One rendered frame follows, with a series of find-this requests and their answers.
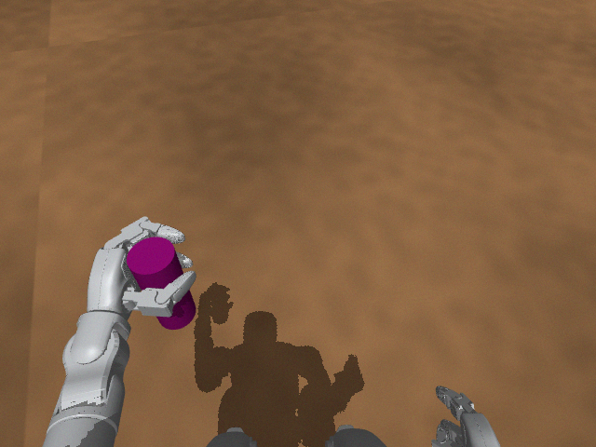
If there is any left robot hand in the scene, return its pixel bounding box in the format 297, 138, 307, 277
87, 216, 196, 321

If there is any left robot arm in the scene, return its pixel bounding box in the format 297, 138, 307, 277
42, 310, 131, 447

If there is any can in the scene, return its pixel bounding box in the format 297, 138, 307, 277
127, 237, 196, 330

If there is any right robot hand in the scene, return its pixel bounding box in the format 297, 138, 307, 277
431, 386, 501, 447

